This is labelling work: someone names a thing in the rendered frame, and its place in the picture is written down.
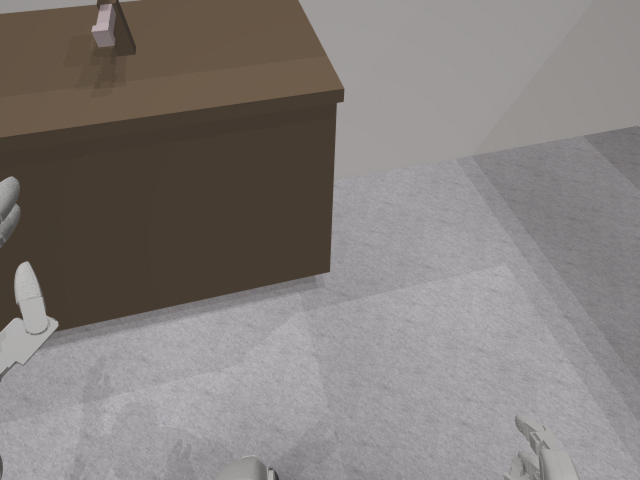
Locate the tap lever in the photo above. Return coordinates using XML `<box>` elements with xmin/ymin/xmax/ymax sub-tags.
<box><xmin>91</xmin><ymin>4</ymin><xmax>116</xmax><ymax>47</ymax></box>

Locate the robot left hand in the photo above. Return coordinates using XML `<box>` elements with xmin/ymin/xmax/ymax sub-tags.
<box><xmin>0</xmin><ymin>176</ymin><xmax>59</xmax><ymax>382</ymax></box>

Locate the robot left shin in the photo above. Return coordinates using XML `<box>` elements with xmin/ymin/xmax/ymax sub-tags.
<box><xmin>241</xmin><ymin>455</ymin><xmax>265</xmax><ymax>465</ymax></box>

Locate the robot right hand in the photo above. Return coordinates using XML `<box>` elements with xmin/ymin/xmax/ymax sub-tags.
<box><xmin>504</xmin><ymin>414</ymin><xmax>580</xmax><ymax>480</ymax></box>

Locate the left robot thigh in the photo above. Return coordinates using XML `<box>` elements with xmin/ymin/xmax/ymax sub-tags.
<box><xmin>213</xmin><ymin>459</ymin><xmax>275</xmax><ymax>480</ymax></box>

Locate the counter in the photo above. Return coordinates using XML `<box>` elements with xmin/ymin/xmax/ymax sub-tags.
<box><xmin>0</xmin><ymin>0</ymin><xmax>344</xmax><ymax>332</ymax></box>

